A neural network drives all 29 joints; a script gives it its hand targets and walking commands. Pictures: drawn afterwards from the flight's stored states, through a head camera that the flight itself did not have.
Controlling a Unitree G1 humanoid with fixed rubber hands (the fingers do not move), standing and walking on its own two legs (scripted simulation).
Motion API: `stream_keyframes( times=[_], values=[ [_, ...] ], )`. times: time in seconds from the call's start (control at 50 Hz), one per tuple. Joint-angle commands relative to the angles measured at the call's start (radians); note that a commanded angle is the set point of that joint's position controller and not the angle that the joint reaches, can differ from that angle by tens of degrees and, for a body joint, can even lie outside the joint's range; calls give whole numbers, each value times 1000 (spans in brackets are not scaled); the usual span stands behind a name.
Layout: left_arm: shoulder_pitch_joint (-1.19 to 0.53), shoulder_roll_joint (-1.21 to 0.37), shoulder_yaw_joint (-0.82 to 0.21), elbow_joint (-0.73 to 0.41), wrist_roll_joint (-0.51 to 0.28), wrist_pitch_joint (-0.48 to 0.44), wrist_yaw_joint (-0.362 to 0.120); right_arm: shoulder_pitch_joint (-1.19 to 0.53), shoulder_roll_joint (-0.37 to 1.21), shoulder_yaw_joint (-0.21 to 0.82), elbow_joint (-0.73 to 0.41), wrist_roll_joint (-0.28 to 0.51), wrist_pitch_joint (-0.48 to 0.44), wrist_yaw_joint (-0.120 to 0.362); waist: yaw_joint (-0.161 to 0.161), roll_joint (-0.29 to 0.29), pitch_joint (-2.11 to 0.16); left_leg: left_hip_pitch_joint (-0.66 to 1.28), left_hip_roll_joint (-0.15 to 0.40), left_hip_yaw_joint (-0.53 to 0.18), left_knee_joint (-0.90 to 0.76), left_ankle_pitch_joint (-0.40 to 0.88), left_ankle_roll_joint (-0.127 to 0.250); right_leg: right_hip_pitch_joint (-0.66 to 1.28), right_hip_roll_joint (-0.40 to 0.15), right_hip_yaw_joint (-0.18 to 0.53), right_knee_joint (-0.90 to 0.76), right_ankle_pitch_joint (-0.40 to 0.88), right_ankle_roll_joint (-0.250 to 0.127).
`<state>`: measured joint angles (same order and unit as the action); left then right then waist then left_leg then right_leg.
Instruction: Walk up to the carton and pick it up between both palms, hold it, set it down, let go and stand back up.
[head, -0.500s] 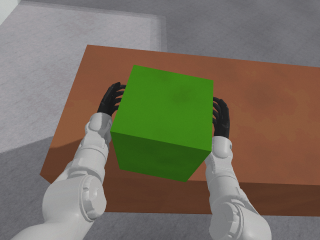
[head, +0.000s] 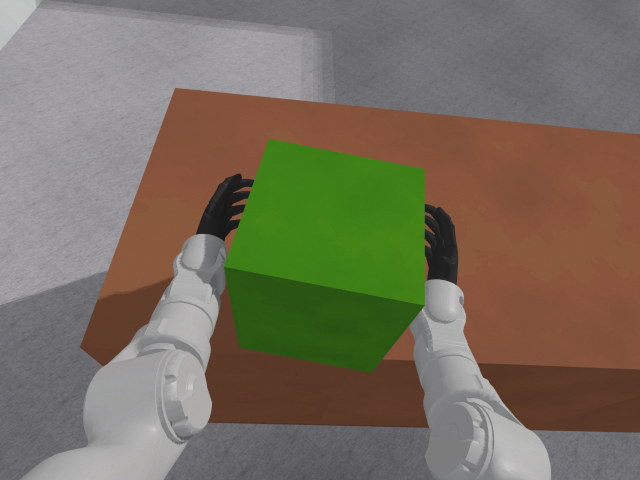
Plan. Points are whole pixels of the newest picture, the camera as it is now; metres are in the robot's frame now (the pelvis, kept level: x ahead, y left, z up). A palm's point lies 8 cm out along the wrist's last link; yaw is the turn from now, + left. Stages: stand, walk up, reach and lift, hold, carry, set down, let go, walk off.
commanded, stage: set down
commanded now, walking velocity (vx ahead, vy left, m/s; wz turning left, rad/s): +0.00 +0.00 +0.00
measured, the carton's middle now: (324, 265) +0.40 -0.03 -0.01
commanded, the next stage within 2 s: none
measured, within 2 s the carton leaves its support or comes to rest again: neither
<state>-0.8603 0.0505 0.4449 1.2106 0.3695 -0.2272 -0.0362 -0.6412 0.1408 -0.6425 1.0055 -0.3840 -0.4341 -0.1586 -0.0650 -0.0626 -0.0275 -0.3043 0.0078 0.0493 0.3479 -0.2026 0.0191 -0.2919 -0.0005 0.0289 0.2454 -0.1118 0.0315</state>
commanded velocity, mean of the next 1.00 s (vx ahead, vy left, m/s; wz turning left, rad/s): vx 0.00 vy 0.00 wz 0.00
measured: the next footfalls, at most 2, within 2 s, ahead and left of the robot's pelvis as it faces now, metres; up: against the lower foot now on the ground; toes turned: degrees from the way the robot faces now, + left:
none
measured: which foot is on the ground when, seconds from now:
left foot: down 0.00-1.00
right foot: down 0.00-1.00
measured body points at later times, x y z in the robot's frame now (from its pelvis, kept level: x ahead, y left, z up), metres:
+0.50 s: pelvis -0.02 +0.01 -0.01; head +0.03 +0.05 +0.43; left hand +0.44 +0.15 +0.04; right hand +0.37 -0.17 +0.03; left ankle -0.03 +0.10 -0.75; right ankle +0.00 -0.14 -0.75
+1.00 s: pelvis -0.06 +0.00 -0.02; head -0.02 +0.03 +0.43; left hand +0.37 +0.15 +0.03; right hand +0.33 -0.17 +0.03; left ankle -0.03 +0.10 -0.75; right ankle +0.00 -0.14 -0.75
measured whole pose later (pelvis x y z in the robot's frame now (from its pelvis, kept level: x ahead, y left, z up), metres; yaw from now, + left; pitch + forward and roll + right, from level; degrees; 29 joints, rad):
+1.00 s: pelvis -0.06 +0.00 -0.02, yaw +0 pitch +11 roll -2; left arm -0.86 0.20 0.03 1.36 -0.11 -0.25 -0.02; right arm -0.74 -0.01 -0.16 1.22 0.05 -0.33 -0.26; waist -0.09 -0.03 -0.13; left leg -0.55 0.01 0.05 0.58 -0.22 0.03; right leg -0.54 0.00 0.03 0.48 -0.13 0.03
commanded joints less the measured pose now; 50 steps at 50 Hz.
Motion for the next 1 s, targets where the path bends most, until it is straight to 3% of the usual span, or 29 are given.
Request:
stream_keyframes(
  times=[0.0, 0.06, 0.14, 0.24, 0.3, 0.38, 0.44, 0.48, 0.52, 0.66, 0.78, 0.84, 0.9, 0.98],
  values=[
    [-496, -21, -164, -106, -93, -59, 17, -428, 57, 205, 121, 49, 7, 4, -63, 133, -532, 73, 12, 33, 83, 392, -78, 181, 27, -95, 104, 380, -25],
    [-516, 47, -207, -91, -157, -60, 39, -454, 3, 252, 134, 133, 8, -19, -72, 146, -596, 26, 5, 28, 107, 376, -78, 190, 26, -76, 132, 426, -24],
    [-556, 126, -260, -44, -231, -63, 62, -488, -90, 271, 163, 209, 22, -38, -82, 164, -658, -4, 8, 17, 141, 346, -87, 134, 30, -69, 159, 395, -30],
    [-582, 193, -307, 6, -306, -79, 78, -531, -154, 304, 152, 282, 34, -57, -83, 149, -675, -71, 12, 6, 173, 305, -85, 112, 34, -61, 204, 405, -24],
    [-629, 222, -343, 46, -348, -84, 86, -573, -187, 311, 178, 314, 55, -55, -94, 157, -654, -93, 15, -5, 182, 261, -90, 56, 31, -68, 218, 336, -27],
    [-629, 244, -400, 109, -418, -79, 81, -594, -234, 347, 162, 376, 63, -63, -94, 167, -681, -86, 16, -11, 219, 280, -99, 2, 36, -69, 243, 336, -32],
    [-593, 241, -442, 96, -448, -75, 72, -555, -256, 369, 164, 404, 54, -69, -111, 197, -703, -57, 16, -28, 240, 314, -113, -29, 41, -76, 256, 338, -34],
    [-531, 239, -445, 89, -453, -67, 61, -492, -260, 408, 173, 436, 45, -72, -100, 202, -693, -10, 19, -33, 257, 376, -121, -45, 44, -78, 257, 366, -35],
    [-523, 238, -465, 60, -469, -65, 52, -484, -280, 412, 165, 449, 42, -73, -114, 206, -696, 22, 23, -45, 260, 398, -127, -79, 48, -85, 251, 344, -36],
    [-388, 267, -455, 33, -480, -50, 19, -358, -288, 487, 118, 496, 24, -97, -82, 178, -645, 20, 17, -47, 246, 330, -111, -46, 51, -88, 255, 327, -33],
    [-356, 285, -437, 29, -468, -43, 0, -316, -264, 517, 128, 514, 40, -114, -58, 165, -555, -59, 14, -44, 197, 119, -82, -48, 49, -91, 244, 180, -34],
    [-364, 297, -451, 13, -496, -51, 5, -326, -262, 513, 104, 512, 58, -120, -66, 145, -544, -95, 22, -47, 174, 35, -70, -49, 48, -95, 248, 121, -35],
    [-370, 300, -478, -46, -512, -70, 9, -324, -246, 499, 60, 503, 62, -128, -64, 167, -584, -106, 22, -50, 161, -9, -65, -43, 51, -98, 250, 96, -35],
    [-314, 311, -478, -64, -540, -80, 7, -279, -209, 525, -12, 503, 68, -134, -46, 146, -614, -121, 10, -38, 170, -15, -53, -15, 46, -84, 248, 77, -29]
  ],
)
